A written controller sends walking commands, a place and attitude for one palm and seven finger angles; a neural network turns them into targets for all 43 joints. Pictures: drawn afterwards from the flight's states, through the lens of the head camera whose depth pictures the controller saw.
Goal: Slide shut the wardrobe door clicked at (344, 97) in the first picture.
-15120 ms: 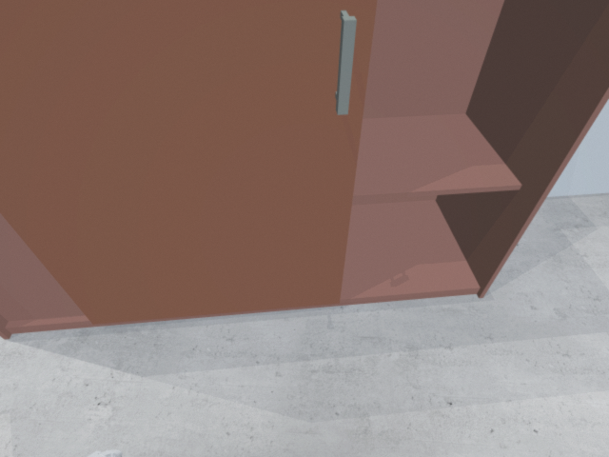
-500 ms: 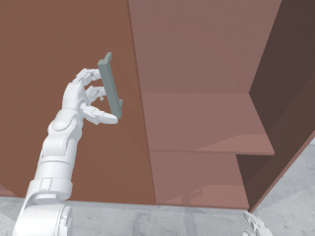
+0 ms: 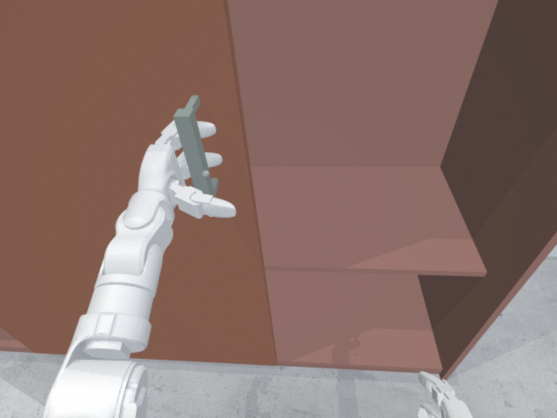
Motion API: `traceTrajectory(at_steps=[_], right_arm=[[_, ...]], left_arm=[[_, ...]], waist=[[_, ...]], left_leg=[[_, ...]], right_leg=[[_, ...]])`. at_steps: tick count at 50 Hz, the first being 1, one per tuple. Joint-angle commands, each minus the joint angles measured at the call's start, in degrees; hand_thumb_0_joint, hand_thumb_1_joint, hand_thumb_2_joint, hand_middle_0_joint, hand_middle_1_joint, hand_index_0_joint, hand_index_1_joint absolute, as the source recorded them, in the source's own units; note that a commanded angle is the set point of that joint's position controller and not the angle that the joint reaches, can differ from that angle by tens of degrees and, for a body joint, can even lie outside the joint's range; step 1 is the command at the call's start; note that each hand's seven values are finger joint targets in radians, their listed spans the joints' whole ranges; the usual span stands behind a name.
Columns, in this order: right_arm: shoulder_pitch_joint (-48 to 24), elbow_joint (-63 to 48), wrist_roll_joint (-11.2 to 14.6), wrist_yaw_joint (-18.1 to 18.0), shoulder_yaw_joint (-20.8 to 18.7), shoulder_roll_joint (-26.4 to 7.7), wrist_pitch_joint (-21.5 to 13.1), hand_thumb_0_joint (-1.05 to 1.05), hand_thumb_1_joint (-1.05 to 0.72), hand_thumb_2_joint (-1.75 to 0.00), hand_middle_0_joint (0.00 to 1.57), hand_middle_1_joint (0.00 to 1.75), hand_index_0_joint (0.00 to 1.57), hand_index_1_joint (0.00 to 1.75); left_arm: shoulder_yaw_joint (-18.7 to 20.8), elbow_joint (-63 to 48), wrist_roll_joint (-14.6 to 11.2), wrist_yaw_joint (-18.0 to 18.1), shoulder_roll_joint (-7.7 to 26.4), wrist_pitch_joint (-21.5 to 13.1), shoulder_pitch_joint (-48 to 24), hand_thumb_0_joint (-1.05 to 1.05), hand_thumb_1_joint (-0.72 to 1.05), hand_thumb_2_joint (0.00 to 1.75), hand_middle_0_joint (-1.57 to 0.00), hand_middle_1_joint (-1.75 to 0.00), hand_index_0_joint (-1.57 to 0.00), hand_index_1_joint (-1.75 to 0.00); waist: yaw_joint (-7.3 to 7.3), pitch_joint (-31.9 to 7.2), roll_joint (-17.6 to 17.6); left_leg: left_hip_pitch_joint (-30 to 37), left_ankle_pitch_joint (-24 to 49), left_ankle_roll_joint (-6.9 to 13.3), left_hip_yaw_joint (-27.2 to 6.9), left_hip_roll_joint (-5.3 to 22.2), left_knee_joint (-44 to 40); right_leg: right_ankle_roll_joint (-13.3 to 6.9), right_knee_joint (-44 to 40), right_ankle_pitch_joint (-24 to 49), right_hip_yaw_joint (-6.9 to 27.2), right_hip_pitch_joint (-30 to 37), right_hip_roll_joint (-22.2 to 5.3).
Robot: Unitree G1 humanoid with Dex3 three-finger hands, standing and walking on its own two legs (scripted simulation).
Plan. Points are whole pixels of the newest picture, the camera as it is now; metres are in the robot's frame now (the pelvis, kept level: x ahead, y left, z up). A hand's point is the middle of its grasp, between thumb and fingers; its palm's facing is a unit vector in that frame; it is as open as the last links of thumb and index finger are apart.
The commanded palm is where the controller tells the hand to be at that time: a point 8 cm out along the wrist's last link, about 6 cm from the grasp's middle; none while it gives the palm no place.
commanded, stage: slide the fingers in behind the handle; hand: left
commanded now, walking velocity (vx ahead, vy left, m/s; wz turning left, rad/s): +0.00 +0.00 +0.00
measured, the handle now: (201, 156) +0.45 +0.13 +0.18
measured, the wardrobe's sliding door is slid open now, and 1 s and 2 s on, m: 0.56 0.56 0.56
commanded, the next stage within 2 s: grip the handle and tug to test in 0.92 s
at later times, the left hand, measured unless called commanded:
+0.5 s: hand (212, 174) +0.39 +0.11 +0.19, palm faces +0.01 -1.00 -0.01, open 14.2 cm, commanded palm +0.37 +0.15 +0.18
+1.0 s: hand (212, 174) +0.39 +0.11 +0.19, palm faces +0.00 -1.00 -0.02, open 14.1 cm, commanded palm +0.37 +0.15 +0.18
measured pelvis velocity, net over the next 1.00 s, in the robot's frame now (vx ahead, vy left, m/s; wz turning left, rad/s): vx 0.00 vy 0.00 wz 0.02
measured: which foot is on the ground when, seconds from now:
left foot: down 0.00-1.00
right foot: down 0.00-1.00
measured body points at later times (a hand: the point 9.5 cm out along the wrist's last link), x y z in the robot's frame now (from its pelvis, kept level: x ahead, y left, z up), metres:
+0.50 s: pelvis +0.00 -0.01 +0.00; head -0.02 -0.04 +0.45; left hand +0.39 +0.16 +0.19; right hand +0.16 -0.24 -0.10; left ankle +0.01 +0.10 -0.74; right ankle -0.03 -0.07 -0.74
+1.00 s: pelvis +0.00 +0.00 +0.00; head -0.02 -0.03 +0.45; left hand +0.39 +0.16 +0.19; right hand +0.16 -0.23 -0.11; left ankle +0.01 +0.10 -0.74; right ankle -0.03 -0.07 -0.74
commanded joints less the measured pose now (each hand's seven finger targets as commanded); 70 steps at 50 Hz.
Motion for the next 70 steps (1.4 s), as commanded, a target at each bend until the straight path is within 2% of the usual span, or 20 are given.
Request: traceTrajectory(at_steps=[1,6,8,10,11,14,21,25,29,30,34,35,41,43,46,51,52,59,61,70], right_arm=[[-6.8,-8.5,0.0,0.0,-2.2,-6.1,-2.9,0.0,-0.9,-0.9,0.2,0.3,0.2,0.3],[-6.8,-8.4,-0.2,-0.1,-2.3,-6.0,-2.6,0.0,-0.9,-0.9,0.2,0.3,0.2,0.3],[-7.3,-8.7,-0.1,0.1,-2.2,-5.7,-2.6,0.0,-0.9,-0.9,0.2,0.3,0.2,0.3],[-7.1,-8.4,-0.1,0.1,-2.3,-5.8,-2.6,0.0,-0.9,-0.9,0.2,0.3,0.2,0.3],[-6.7,-8.1,-0.1,0.0,-2.4,-6.1,-2.5,0.0,-0.9,-0.9,0.2,0.3,0.2,0.3],[-7.0,-8.3,-0.1,0.2,-2.3,-5.7,-2.4,0.0,-0.9,-0.9,0.2,0.3,0.2,0.3],[-7.2,-8.5,-0.2,0.5,-2.4,-5.6,-3.0,0.0,-0.9,-0.9,0.2,0.3,0.2,0.3],[-7.3,-8.4,-0.2,0.6,-2.4,-5.6,-3.1,0.0,-0.9,-0.9,0.2,0.3,0.2,0.3],[-7.0,-8.0,-0.2,0.4,-2.4,-5.8,-2.8,0.0,-0.9,-0.9,0.2,0.3,0.2,0.3],[-7.3,-8.3,-0.2,0.5,-2.3,-5.6,-3.1,0.0,-0.9,-0.9,0.2,0.3,0.2,0.3],[-7.0,-7.8,-0.3,0.5,-2.4,-5.8,-2.8,0.0,-0.9,-0.9,0.2,0.3,0.2,0.3],[-7.2,-8.2,-0.3,0.6,-2.3,-5.6,-2.9,0.0,-0.9,-0.9,0.2,0.3,0.2,0.3],[-6.8,-7.9,-0.3,0.4,-2.4,-5.7,-2.8,0.0,-0.9,-0.9,0.2,0.3,0.2,0.3],[-7.1,-8.3,-0.3,0.6,-2.3,-5.4,-3.0,0.0,-0.9,-0.9,0.2,0.3,0.2,0.3],[-6.8,-7.8,-0.3,0.6,-2.4,-5.7,-2.8,0.0,-0.9,-0.9,0.2,0.3,0.2,0.3],[-6.9,-8.1,-0.4,0.8,-2.4,-5.5,-3.0,0.0,-0.9,-0.9,0.2,0.3,0.2,0.3],[-6.9,-8.0,-0.4,0.8,-2.4,-5.5,-3.0,0.0,-0.9,-0.9,0.2,0.3,0.2,0.3],[-6.3,-7.0,-0.4,0.2,-2.3,-5.7,-2.5,0.0,-0.9,-0.9,0.2,0.3,0.2,0.3],[-6.1,-7.3,-0.4,0.3,-2.4,-5.7,-2.7,0.0,-0.9,-0.9,0.2,0.3,0.2,0.3],[-6.6,-8.4,-0.5,0.9,-2.4,-5.5,-3.1,0.0,-0.9,-0.9,0.2,0.3,0.2,0.3]], left_arm=[[1.9,-13.6,-0.4,0.6,8.7,-3.6,-26.3,0.0,-0.5,0.3,-0.3,-1.2,-0.3,-1.2],[2.7,-14.2,-0.3,1.5,9.2,-3.3,-26.3,0.0,-0.5,0.3,-0.3,-1.2,-0.3,-1.2],[0.3,-15.5,0.1,1.3,7.1,-3.4,-26.9,0.0,-0.5,0.3,-0.3,-1.2,-0.3,-1.2],[-0.5,-14.4,-0.1,1.3,6.0,-3.2,-27.1,0.0,-0.5,0.3,-0.3,-1.2,-0.3,-1.2],[1.7,-13.9,-0.1,1.5,8.4,-3.2,-27.1,0.0,-0.5,0.3,-0.3,-1.2,-0.3,-1.2],[-1.5,-15.1,0.2,1.3,5.4,-3.5,-27.4,0.0,-0.5,0.3,-0.3,-1.2,-0.3,-1.2],[-3.5,-15.8,0.2,1.3,3.0,-3.9,-27.0,0.0,-0.5,0.3,-0.3,-1.2,-0.3,-1.2],[-3.9,-16.0,0.2,1.2,2.8,-4.2,-28.0,0.0,-0.5,0.3,-0.3,-1.2,-0.3,-1.2],[-2.8,-14.6,0.1,1.3,3.9,-3.9,-27.8,0.0,-0.5,0.3,-0.3,-1.2,-0.3,-1.2],[-3.7,-16.4,0.0,1.2,2.8,-4.2,-29.5,0.0,-0.5,0.3,-0.3,-1.2,-0.3,-1.2],[-2.3,-15.0,0.3,1.5,4.5,-3.8,-27.9,0.0,-0.5,0.3,-0.3,-1.2,-0.3,-1.2],[-3.2,-15.0,0.0,1.4,2.8,-3.7,-27.4,0.0,-0.5,0.3,-0.3,-1.2,-0.3,-1.2],[-2.4,-14.3,0.3,1.7,4.0,-3.7,-29.0,0.0,-0.5,0.3,-0.3,-1.2,-0.3,-1.2],[-4.2,-16.2,0.4,1.5,2.2,-3.9,-29.2,0.0,-0.5,0.3,-0.3,-1.2,-0.3,-1.2],[-3.1,-14.5,0.4,1.9,3.5,-3.8,-29.1,0.0,-0.5,0.3,-0.3,-1.2,-0.3,-1.2],[-4.5,-15.7,0.5,2.2,1.6,-4.0,-28.1,0.0,-0.5,0.3,-0.3,-1.2,-0.3,-1.2],[-4.6,-14.8,0.4,2.1,1.4,-3.9,-28.3,0.0,-0.45,0.32,-0.3,-1.21,-0.3,-1.21],[-3.7,-11.5,0.7,2.4,3.3,-3.6,-30.8,0.0,-0.13,0.46,-0.34,-1.25,-0.34,-1.25],[-1.6,-12.5,0.6,2.6,5.0,-3.9,-30.7,0.0,-0.03,0.5,-0.35,-1.27,-0.35,-1.27],[-2.8,-15.9,0.3,2.1,3.2,-4.8,-27.3,0.0,0.39,0.68,-0.4,-1.33,-0.4,-1.33]], waist=[[0.33,-13.5,-5.2],[0.53,-14.0,-6.8],[0.29,-14.2,-4.6],[-0.14,-13.2,-5.4],[0.1,-13.7,-5.7],[-0.07,-13.9,-4.2],[-0.26,-15.3,-5.5],[-0.49,-14.3,-4.6],[-0.33,-13.9,-6.7],[-0.62,-14.7,-5.0],[-0.23,-14.3,-5.4],[-0.26,-14.2,-6.3],[-0.45,-14.5,-5.7],[-0.44,-15.7,-4.0],[-0.53,-14.5,-5.2],[-0.38,-15.2,-4.9],[-0.62,-14.4,-6.5],[-0.84,-12.4,-5.7],[-0.44,-14.3,-4.6],[0.09,-14.9,-4.9]], left_leg=[[9.6,12.4,1.2,-3.7,1.0,-0.6],[9.1,12.3,1.4,-3.5,0.9,-0.7],[10.0,13.7,1.3,-3.3,0.8,-0.4],[9.2,12.3,1.4,-3.3,0.7,-0.3],[9.4,12.7,1.4,-3.4,0.8,-0.2],[10.0,13.3,1.3,-3.4,0.6,-0.1],[10.9,14.5,1.5,-3.5,0.5,0.5],[10.4,13.7,1.5,-3.5,0.4,0.6],[9.8,13.4,1.5,-3.7,0.5,0.5],[10.7,13.7,1.5,-3.8,0.4,0.5],[10.4,14.3,1.4,-3.9,0.5,0.7],[10.1,14.1,1.5,-4.0,0.4,0.6],[10.5,13.0,1.5,-4.2,0.5,0.6],[11.8,14.9,1.2,-4.4,0.6,0.6],[10.9,13.8,1.2,-4.5,0.7,0.5],[12.0,15.0,1.1,-4.7,0.9,0.3],[11.4,14.4,1.2,-4.6,0.9,0.4],[9.9,11.0,1.2,-4.6,0.8,-0.1],[10.9,11.9,1.1,-4.8,0.8,-0.2],[11.3,14.8,1.0,-4.7,1.0,-0.3]], right_leg=[[2.4,-3.4,18.9,3.5,-2.3,-2.4],[2.5,-3.4,19.3,3.6,-1.2,-2.4],[2.5,-3.0,20.9,3.5,-1.4,-2.6],[2.7,-3.4,19.9,3.7,-2.1,-2.5],[2.7,-3.4,20.5,3.9,-1.6,-2.5],[2.5,-3.1,20.6,3.5,-1.8,-2.6],[2.8,-2.5,22.7,3.6,-2.0,-2.5],[2.8,-2.6,22.1,3.7,-2.7,-2.6],[2.7,-2.7,21.4,3.4,-2.4,-2.5],[2.7,-2.6,21.6,3.6,-2.9,-2.6],[2.6,-2.5,21.8,3.4,-2.5,-2.6],[2.7,-2.5,22.1,3.3,-2.6,-2.5],[2.5,-2.7,19.8,3.4,-3.5,-2.4],[2.3,-2.1,21.0,3.0,-3.2,-2.4],[2.3,-2.5,19.9,3.0,-3.5,-2.3],[2.1,-2.2,20.1,2.7,-3.6,-2.2],[2.3,-2.4,20.0,2.7,-3.9,-2.1],[2.2,-3.4,15.9,3.1,-4.8,-2.2],[2.0,-3.1,16.5,3.1,-4.0,-2.2],[1.9,-2.6,19.7,2.6,-2.4,-2.1]])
